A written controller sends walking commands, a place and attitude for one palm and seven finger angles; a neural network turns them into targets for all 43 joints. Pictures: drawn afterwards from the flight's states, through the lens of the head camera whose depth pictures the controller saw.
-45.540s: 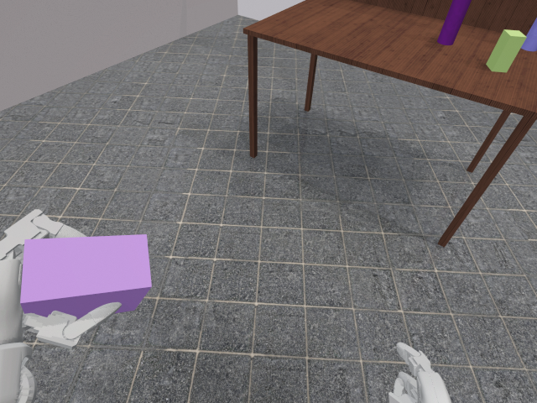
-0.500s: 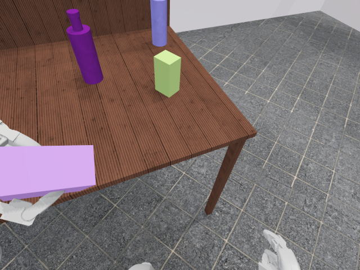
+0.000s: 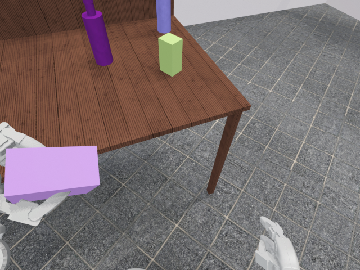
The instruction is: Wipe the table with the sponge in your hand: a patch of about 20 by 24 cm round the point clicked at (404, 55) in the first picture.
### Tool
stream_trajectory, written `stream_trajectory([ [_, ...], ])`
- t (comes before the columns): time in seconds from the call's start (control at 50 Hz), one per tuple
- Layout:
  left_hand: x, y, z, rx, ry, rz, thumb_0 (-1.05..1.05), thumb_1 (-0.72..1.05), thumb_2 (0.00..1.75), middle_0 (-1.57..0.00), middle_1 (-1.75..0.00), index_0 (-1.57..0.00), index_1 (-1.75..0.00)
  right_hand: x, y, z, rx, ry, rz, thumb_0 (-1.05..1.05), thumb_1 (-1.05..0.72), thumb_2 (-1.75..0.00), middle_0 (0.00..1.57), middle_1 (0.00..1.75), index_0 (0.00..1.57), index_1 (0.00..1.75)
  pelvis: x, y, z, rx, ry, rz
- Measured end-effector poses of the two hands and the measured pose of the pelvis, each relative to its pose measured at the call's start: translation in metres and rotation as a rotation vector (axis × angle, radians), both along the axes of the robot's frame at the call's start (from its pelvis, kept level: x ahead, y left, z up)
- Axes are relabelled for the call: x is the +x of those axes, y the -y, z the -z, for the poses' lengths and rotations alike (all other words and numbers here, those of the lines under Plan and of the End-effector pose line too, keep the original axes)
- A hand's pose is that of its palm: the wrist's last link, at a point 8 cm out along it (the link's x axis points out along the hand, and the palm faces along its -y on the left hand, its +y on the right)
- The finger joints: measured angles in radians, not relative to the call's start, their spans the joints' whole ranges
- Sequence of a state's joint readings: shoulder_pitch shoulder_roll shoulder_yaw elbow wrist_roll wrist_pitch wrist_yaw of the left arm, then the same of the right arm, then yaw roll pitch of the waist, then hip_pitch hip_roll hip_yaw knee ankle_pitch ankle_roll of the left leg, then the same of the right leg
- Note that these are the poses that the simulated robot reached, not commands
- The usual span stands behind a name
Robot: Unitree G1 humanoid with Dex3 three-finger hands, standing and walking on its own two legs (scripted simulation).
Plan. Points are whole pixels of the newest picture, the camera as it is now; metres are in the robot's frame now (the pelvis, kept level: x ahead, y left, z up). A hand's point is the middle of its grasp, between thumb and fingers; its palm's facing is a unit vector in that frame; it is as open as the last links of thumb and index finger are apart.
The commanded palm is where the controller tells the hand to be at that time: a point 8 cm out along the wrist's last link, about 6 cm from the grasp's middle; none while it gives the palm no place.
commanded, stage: stop stepping back and stand still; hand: left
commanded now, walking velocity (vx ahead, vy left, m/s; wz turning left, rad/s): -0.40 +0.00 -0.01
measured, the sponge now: (66, 174) +0.23 +0.21 +0.15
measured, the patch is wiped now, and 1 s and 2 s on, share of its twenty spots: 1.00 1.00 1.00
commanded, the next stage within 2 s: stand and wait in 0.98 s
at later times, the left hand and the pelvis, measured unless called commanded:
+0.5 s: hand out of the picture +0.08 +0.23 +0.16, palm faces +0.42 -0.83 -0.37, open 9.8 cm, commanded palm +0.02 +0.27 +0.19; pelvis -0.12 -0.02 -0.01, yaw +3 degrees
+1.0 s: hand out of the picture +0.05 +0.20 +0.16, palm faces +0.38 -0.84 -0.38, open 9.8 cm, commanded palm +0.00 +0.25 +0.19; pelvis -0.16 -0.04 +0.00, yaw +1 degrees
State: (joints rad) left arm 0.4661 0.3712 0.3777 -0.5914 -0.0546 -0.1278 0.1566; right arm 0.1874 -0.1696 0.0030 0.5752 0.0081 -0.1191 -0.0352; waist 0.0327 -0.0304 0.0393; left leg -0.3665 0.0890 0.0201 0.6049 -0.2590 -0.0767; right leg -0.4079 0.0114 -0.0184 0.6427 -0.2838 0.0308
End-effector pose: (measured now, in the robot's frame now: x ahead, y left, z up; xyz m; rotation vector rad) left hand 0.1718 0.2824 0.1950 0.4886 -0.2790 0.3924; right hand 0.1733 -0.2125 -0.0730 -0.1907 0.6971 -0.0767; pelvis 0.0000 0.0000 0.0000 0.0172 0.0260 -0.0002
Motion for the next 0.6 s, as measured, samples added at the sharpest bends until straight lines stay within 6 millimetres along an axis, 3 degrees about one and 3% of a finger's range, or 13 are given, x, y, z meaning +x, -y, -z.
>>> stream_trajectory([
  [0.08, -0.018, 0.023, 0.008, -0.035, -0.024, 0.061, -0.02, -0.49, 1.07, -0.75, -1.36, -0.77, -1.37, -0.03, 0.007, 0.01, 0.018, -0.037, -0.001, 0.01, -0.9, -0.9, 0.21, 0.3, 0.21, 0.3, -0.033, 0.008, 0.001, -0.01, 0.002, -0.008],
  [0.16, -0.044, 0.033, 0.018, -0.044, -0.127, 0.106, -0.01, -0.49, 1.07, -0.75, -1.35, -0.77, -1.37, -0.068, 0.019, 0.002, 0.011, -0.059, 0.064, 0.01, -0.9, -0.9, 0.21, 0.3, 0.21, 0.3, -0.055, 0.011, -0.004, 0.027, -0.011, 0.004],
  [0.3, -0.085, 0.017, 0.018, -0.005, -0.099, 0.088, -0.02, -0.5, 1.07, -0.76, -1.35, -0.77, -1.37, -0.13, 0.045, -0.004, -0.091, -0.05, 0.115, 0.01, -0.9, -0.9, 0.21, 0.3, 0.2, 0.3, -0.094, 0.007, 0.001, 0.019, 0.015, -0.001],
  [0.38, -0.104, 0.008, 0.009, 0.003, -0.08, 0.01, -0.02, -0.49, 1.07, -0.76, -1.35, -0.77, -1.37, -0.158, 0.052, -0.001, -0.052, -0.051, 0.138, 0.01, -0.91, -0.9, 0.2, 0.3, 0.2, 0.3, -0.101, 0.013, -0.004, 0.016, 0.038, -0.012],
  [0.48, -0.127, 0.014, 0.014, -0.019, -0.024, -0.01, -0.02, -0.49, 1.07, -0.75, -1.36, -0.77, -1.37, -0.171, 0.059, 0.019, -0.062, -0.1, 0.078, 0.01, -0.9, -0.9, 0.2, 0.3, 0.2, 0.3, -0.12, 0.021, 0.007, -0.011, 0.06, -0.04],
  [0.6, -0.148, 0.026, 0.025, -0.091, -0.05, 0.048, -0.02, -0.49, 1.07, -0.75, -1.36, -0.77, -1.37, -0.174, 0.048, 0.005, -0.07, -0.061, 0.074, 0.02, -0.91, -0.9, 0.2, 0.3, 0.2, 0.3, -0.141, 0.016, 0.003, -0.011, 0.064, -0.02],
])
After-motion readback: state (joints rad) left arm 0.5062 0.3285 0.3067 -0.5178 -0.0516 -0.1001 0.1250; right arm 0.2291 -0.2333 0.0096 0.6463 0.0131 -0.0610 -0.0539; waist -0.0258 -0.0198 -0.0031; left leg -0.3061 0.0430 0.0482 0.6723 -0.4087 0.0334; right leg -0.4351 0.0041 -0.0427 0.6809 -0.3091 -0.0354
